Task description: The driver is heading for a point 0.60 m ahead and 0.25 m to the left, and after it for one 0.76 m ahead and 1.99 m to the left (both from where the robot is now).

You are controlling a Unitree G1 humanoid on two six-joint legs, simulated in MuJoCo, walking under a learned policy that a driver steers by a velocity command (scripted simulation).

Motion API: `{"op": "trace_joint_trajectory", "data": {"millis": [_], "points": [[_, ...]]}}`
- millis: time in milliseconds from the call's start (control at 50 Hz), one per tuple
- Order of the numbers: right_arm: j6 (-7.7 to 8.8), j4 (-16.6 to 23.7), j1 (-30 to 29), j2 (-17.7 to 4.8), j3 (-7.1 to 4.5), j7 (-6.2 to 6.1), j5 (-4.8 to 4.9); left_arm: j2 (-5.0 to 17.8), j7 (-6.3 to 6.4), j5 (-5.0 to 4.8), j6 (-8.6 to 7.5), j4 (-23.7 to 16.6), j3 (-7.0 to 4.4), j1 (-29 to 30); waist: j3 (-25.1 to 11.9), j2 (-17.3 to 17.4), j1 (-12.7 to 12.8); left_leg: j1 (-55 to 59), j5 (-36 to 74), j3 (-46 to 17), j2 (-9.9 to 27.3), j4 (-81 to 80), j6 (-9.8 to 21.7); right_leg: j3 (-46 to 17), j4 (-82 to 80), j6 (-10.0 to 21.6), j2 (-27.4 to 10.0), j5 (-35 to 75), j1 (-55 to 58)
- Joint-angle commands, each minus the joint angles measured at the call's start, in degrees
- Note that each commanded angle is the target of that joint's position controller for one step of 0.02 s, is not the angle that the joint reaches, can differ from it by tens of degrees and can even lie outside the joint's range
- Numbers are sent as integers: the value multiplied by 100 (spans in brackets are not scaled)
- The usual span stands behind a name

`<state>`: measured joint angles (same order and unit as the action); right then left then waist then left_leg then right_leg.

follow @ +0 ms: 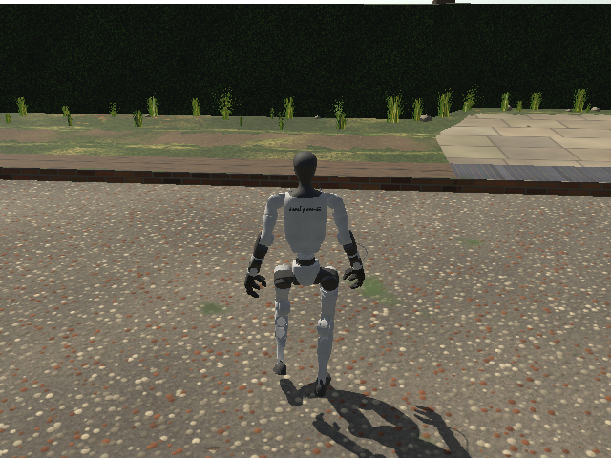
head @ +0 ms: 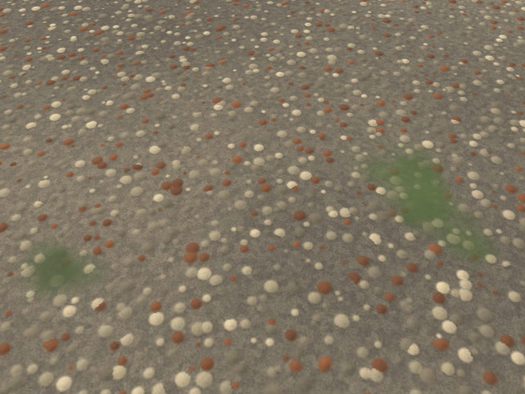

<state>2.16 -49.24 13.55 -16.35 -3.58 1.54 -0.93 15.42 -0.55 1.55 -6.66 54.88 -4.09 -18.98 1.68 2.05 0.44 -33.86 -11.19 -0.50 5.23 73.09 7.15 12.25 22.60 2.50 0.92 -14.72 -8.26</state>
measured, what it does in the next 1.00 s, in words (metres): walks ahead, turning left: left foot, then right foot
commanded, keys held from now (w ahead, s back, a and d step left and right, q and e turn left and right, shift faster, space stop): w+q+shift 1.00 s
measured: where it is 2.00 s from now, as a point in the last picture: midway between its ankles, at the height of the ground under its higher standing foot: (69, 199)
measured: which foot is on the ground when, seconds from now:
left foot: up 0.00-0.24, down 0.26-0.68, up 0.70-1.00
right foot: down 0.00-0.26, up 0.28-0.66, down 0.68-1.00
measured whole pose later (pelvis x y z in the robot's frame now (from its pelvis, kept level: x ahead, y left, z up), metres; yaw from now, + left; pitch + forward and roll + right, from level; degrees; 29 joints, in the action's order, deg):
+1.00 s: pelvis +0.87 +0.26 -0.01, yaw +54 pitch +1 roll -3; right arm -0.4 -33.3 -0.8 -19.0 -2.0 4.7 -1.9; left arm 18.3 -0.4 1.7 -6.0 51.0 -3.7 -29.1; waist 0.7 3.0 4.1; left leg -46.9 -3.6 2.2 4.1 61.7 6.3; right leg 14.6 15.2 -3.0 0.1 -20.5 4.9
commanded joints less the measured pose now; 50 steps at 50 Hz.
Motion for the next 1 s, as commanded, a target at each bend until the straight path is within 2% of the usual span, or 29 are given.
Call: {"op": "trace_joint_trajectory", "data": {"millis": [20, 120, 160, 180, 220, 240, 260, 280, 300, 320, 340, 380, 420, 500, 580, 620, 640, 660, 680, 700, 720, 740, 760, 780, 840, 880, 900, 920, 1000], "points": [[-123, 592, -309, 314, 137, 161, -51, 50, -34, -58, -189, -183, 52, 84, 420, -550, -231, -702, 700, 48, 355, -289, -83, -575, -1621, 35, -1392, 924, -309], [-88, 1017, -1361, 73, 190, 296, -20, 420, 56, -54, -248, -149, 40, -219, 803, -335, -151, -306, 1738, 952, -61, -2558, 171, 519, -1786, -176, -1110, 3418, 176], [-51, 987, -1303, -92, 158, 308, -23, 715, 165, -74, -167, -199, 10, -392, 539, -476, -263, 176, 1704, 1320, -503, -3029, 334, 670, -1226, -238, -1237, 5812, 885], [-42, 909, -1033, -219, 120, 288, 4, 898, 234, -62, -75, -254, -30, -437, 275, -643, -436, 492, 1452, 1431, -730, -3103, 406, 674, -705, -259, -1322, 6898, 1238], [-49, 543, 495, -613, -54, 192, 39, 1262, 312, 11, 153, -460, -150, -74, -541, -961, -1276, 2039, 736, 1287, -1044, -3049, 618, 522, 1265, -152, -1569, 7953, 1228], [-51, 191, 1655, -876, -220, 94, 35, 1305, 283, 49, 253, -594, -185, 188, -1031, -865, -1747, 3251, 261, 944, -1112, -3264, 793, 313, 2898, -10, -1609, 7285, 740], [-71, 31, 1885, -1069, -378, -36, 75, 1130, 185, 62, 297, -598, -194, 308, -886, -290, -1736, 4027, -170, 308, -904, -3736, 988, 255, 5007, -55, -937, 3618, -327], [-130, 74, 1256, -1464, -455, -74, 62, 166, 99, 145, 202, -989, 43, 302, -346, 1138, -856, 4475, 1017, -1486, -105, -3563, 1311, -156, 7083, -230, 26, -1388, -2565], [-181, 314, 1120, -1847, -523, -58, -88, 215, 77, -28, 36, -1687, 117, 274, -1479, 1111, -590, 5604, -459, -4117, 712, -5026, 2282, -1364, 7559, -319, 158, -1369, -3986], [-169, 394, 1088, -1536, -501, -105, -113, 489, 82, 24, -112, -1692, 134, 639, -1021, 36, -651, 5242, -1337, -4660, 961, -5931, 2043, -1695, 7091, -279, -198, -952, -4388], [-124, 319, 932, -1171, -420, -135, -77, 603, 76, 27, -153, -1642, 126, 790, -331, -650, -411, 4324, -1182, -4242, 810, -6077, 1759, -1706, 6455, -286, -423, -573, -4212], [58, 382, 628, -949, -322, -197, 5, 506, 79, 222, 18, -1632, 176, 797, 5, -958, 48, 2937, -56, -3275, 336, -6033, 1521, -1734, 5692, -467, -711, -545, -3436], [215, 397, 575, -786, -226, -208, 85, 399, 18, 288, 258, -1699, 227, 853, 161, -897, 225, 1998, 274, -2650, -58, -6166, 1424, -1616, 4938, -682, -916, -650, -2994], [307, 406, 894, -911, -276, -147, 105, 178, -89, 149, 310, -2318, 387, 2196, 429, -465, -215, 1446, 1728, -1929, -688, -6248, 1056, -1178, 2654, -698, -714, 1093, -2458], [268, 348, 1268, -1049, -356, -94, 146, 274, -60, 19, 269, -2586, 408, 2620, 88, 55, -616, 2458, 3081, -2084, -543, -5901, 690, -1125, 1261, -438, -268, 2013, -1975], [269, 420, 1060, -1173, -389, -138, 139, 530, 10, 8, 240, -2524, 315, 2198, -230, 118, -361, 2740, 4011, -2165, -531, -5279, 416, -1235, 729, -340, -25, 1770, -1048], [279, 459, 942, -1343, -424, -136, 96, 825, 80, -24, 219, -2373, 191, 1585, -675, 157, -41, 2886, 4589, -2219, -522, -4494, 270, -1318, 784, -288, 95, 1380, -308], [297, 543, 588, -1549, -464, -111, 64, 1083, 164, -67, 196, -2142, 56, 536, -1173, 193, 650, 2628, 4570, -2183, -605, -3298, 165, -1341, 778, -247, 1, 1006, 771], [355, 674, 261, -1249, -385, -84, 17, 1400, 281, 3, 192, -1845, -96, -761, -1759, 54, 1276, 1808, 3661, -1964, -829, -1732, 90, -1685, 1050, -161, -515, 125, 2195], [381, 928, 350, -145, -101, -106, 68, 1691, 342, 259, 173, -1684, -167, -1396, -2201, -1509, 1111, 221, -1571, -1392, -1385, 215, 68, -3601, 677, 1, -2158, -1535, 3451], [327, 1211, 1077, -268, 7, -138, 304, 1860, 223, 280, 184, -1811, -232, -573, -2684, -2747, 271, -721, -1675, -972, -1312, 1040, 36, -6613, -631, 476, -2937, -2533, 3380], [195, 947, 635, -677, -31, -179, 102, 1092, 176, 231, 226, -2017, -126, 238, -1626, -1395, 281, -953, -907, -775, -792, 1050, 23, -5834, -848, 506, -2514, -3426, 2358], [123, 949, 345, -761, -57, -99, -1, 721, 153, 178, 249, -1960, -31, 476, -944, -710, 228, -878, -505, -588, -576, 765, -51, -4728, -775, 473, -2248, -2601, 1545], [60, 963, 130, -719, -59, -12, -55, 610, 138, 209, 250, -1805, -3, 396, -624, -297, 203, -771, -453, -526, -402, 604, -102, -3966, -808, 396, -2041, -1644, 1032], [-145, 1349, -318, -277, 79, 205, -118, 422, 59, 41, 90, -1214, 58, -143, -95, -654, 24, -966, -382, -478, 17, 423, -138, -2507, -1059, 221, -1808, -245, 369], [-209, 1592, -668, -229, 138, 262, -128, 412, -6, -31, -5, -1081, 66, -204, 34, -642, -44, -1184, -16, -367, 105, 276, -149, -1733, -1233, 127, -1760, 666, 240], [-216, 1643, -910, -216, 150, 269, -115, 301, -19, -35, -7, -992, 86, -237, 93, -565, -22, -1128, 240, -234, 28, 158, -128, -1066, -1287, -42, -1421, 1117, 151], [-223, 1846, -961, -182, 198, 293, -92, 556, -22, 10, -71, -1045, 61, -129, 148, -894, -185, -1103, 555, -253, 122, -182, -139, -1008, -1375, 43, -1659, 1418, -19], [-220, 2030, -1847, -330, 230, 416, -105, 755, 35, 22, -93, -861, 20, -321, 726, -348, -61, -836, 1130, 541, -100, -1968, 40, 135, -1746, -122, -1320, 2551, 247]]}}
